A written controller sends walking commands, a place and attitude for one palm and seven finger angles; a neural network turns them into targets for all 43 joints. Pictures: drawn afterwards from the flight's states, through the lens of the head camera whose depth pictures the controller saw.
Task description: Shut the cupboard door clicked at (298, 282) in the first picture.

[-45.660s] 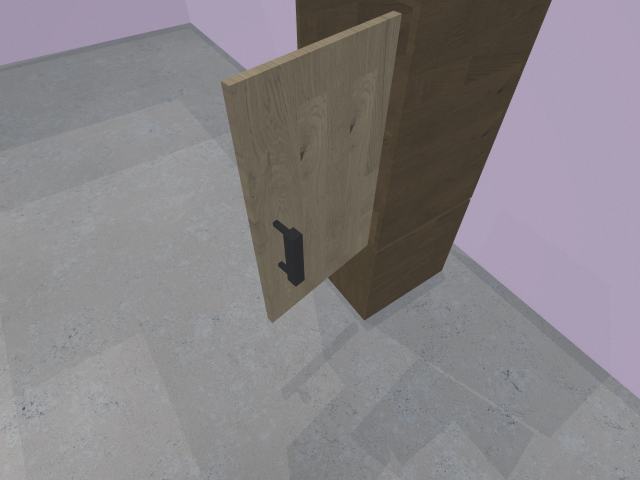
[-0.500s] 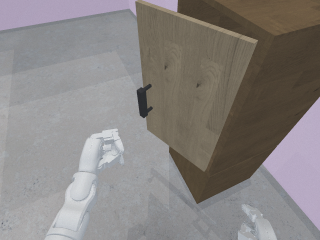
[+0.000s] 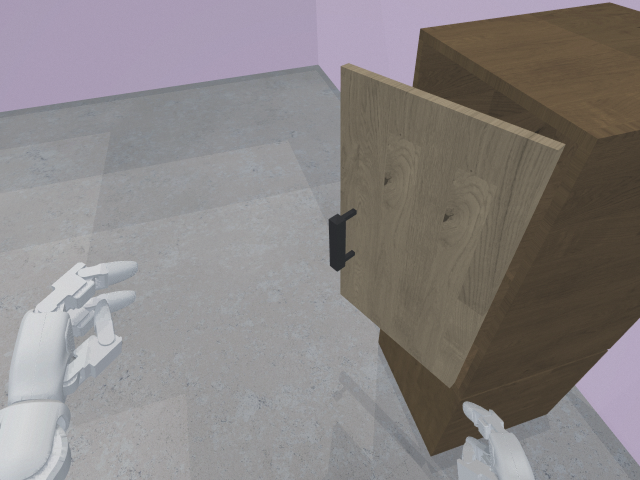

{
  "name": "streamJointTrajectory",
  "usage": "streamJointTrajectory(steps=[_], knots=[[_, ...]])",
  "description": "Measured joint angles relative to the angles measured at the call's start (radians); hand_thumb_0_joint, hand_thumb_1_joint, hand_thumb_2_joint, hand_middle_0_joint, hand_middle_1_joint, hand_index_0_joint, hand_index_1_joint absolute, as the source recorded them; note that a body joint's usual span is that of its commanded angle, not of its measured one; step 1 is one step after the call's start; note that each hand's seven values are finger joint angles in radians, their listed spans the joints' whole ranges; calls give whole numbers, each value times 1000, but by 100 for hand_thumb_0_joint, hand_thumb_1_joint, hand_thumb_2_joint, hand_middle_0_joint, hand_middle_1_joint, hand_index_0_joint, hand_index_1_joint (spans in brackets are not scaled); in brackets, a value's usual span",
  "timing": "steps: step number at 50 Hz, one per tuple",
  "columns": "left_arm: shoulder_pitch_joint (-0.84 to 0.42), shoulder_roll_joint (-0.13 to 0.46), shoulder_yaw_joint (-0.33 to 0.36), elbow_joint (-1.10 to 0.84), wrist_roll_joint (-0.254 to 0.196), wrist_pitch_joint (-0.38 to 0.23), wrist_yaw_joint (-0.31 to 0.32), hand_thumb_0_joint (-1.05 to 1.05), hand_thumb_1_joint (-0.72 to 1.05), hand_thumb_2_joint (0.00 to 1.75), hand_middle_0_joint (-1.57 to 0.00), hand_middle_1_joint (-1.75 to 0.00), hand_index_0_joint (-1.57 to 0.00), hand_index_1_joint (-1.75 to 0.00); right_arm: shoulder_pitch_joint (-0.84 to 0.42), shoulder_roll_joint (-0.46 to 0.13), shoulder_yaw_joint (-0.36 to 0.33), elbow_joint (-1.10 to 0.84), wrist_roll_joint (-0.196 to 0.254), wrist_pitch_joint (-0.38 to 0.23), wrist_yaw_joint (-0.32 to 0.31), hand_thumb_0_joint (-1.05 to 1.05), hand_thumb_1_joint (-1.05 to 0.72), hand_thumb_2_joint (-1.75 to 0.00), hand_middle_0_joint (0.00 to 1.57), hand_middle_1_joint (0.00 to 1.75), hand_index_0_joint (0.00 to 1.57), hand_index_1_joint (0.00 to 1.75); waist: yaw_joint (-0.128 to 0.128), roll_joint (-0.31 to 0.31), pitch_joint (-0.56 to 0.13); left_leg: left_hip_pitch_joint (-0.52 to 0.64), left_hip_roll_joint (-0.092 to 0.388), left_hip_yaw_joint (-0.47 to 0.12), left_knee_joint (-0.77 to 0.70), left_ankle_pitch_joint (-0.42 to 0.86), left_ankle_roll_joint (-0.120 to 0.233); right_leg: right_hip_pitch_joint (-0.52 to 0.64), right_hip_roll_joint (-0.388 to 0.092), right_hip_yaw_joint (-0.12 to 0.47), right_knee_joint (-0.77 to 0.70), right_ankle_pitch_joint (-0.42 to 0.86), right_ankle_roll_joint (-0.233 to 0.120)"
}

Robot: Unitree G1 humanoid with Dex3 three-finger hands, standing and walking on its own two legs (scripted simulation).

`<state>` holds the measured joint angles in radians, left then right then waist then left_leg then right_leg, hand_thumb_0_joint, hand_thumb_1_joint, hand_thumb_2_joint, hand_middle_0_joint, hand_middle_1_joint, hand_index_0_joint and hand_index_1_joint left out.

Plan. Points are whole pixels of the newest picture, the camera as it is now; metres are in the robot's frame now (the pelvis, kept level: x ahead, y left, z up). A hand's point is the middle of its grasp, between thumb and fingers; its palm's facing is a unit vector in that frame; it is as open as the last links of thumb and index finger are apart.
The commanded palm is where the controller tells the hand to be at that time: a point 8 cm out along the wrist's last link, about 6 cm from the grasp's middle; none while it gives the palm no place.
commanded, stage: draw the hand back to the body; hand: left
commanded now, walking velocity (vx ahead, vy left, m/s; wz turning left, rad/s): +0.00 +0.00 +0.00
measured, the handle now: (344, 239) +0.61 +0.03 -0.10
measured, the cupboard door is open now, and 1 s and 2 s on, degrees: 24 24 24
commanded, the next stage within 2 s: step back with the hand held close in 0.46 s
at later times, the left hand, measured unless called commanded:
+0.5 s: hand (77, 352) +0.18 +0.25 +0.16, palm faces +0.43 -0.81 -0.39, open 7.4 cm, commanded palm +0.13 +0.29 +0.17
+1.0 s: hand (83, 349) +0.19 +0.25 +0.16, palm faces +0.34 -0.80 -0.50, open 7.4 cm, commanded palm +0.12 +0.29 +0.17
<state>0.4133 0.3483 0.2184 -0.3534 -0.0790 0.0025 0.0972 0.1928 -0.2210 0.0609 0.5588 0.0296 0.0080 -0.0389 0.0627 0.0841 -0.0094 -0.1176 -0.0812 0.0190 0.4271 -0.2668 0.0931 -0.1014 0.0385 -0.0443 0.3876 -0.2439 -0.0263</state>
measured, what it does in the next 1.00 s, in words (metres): stands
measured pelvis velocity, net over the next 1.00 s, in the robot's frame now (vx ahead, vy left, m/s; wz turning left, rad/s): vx -0.03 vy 0.00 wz -0.04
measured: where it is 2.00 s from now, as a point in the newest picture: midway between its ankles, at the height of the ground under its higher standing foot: outside the picture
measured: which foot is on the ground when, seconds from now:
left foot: down 0.00-1.00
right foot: down 0.00-1.00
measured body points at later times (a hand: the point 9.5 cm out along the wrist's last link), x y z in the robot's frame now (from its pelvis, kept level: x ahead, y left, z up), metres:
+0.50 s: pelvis -0.02 -0.01 +0.00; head -0.04 -0.03 +0.45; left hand +0.15 +0.29 +0.18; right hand +0.17 -0.23 -0.08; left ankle -0.02 +0.05 -0.74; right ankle -0.02 -0.10 -0.74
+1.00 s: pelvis -0.03 +0.00 -0.01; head -0.02 -0.01 +0.44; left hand +0.16 +0.29 +0.18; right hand +0.13 -0.26 -0.09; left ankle -0.02 +0.05 -0.74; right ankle -0.02 -0.10 -0.74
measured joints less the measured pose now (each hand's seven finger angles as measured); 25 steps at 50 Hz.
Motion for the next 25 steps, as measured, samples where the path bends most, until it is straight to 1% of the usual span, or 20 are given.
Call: streamJointTrajectory(steps=[6, 8, 11, 16, 20, 25], knots=[[65, 48, 133, -63, -12, -40, 7, 1, 90, 89, -38, -49, -39, -49, 22, -16, -25, 37, 2, -30, 4, 1, -90, -90, 20, 30, 20, 29, 1, 10, -5, 3, -1, 3, -3, 6, 1, 2, -1, 3, -3, 7, 2], [71, 48, 159, -59, -12, -56, 11, 1, 90, 89, -34, -44, -34, -44, 24, -23, -34, 44, 3, -37, 6, 1, -90, -90, 20, 30, 20, 29, 1, 12, -2, 1, -2, 4, -2, 9, 1, 0, -2, 3, 1, 9, 3], [59, 23, 154, -39, -8, -67, 15, 1, 90, 90, -28, -38, -29, -38, 25, -33, -43, 51, 4, -46, 5, 1, -90, -90, 20, 30, 20, 29, 3, 11, 6, -1, -5, 3, -3, 15, 1, -7, -6, 1, 9, 10, 4], [48, -9, 109, -23, -1, -67, 12, 1, 90, 90, -23, -33, -24, -33, 23, -37, -46, 62, 2, -64, -5, 1, -90, -90, 20, 30, 20, 29, 2, -1, 11, -1, -4, 4, -2, 21, 1, -10, -6, 2, 18, 12, 0], [51, -1, 98, -34, 0, -74, 9, 1, 90, 89, -22, -31, -22, -31, 19, -26, -42, 63, 1, -82, -13, 1, -90, -90, 20, 30, 20, 29, -4, -11, 10, 5, 3, 8, 1, 18, -3, -4, 1, 5, 16, 13, -5], [47, 13, 116, -37, -4, -86, 8, 1, 89, 89, -21, -30, -22, -30, 11, -17, -39, 58, 0, -93, -11, 1, -90, -90, 20, 30, 20, 29, -9, -11, 11, 9, 10, 11, 0, 17, -8, 1, 9, 9, 9, 17, -12]])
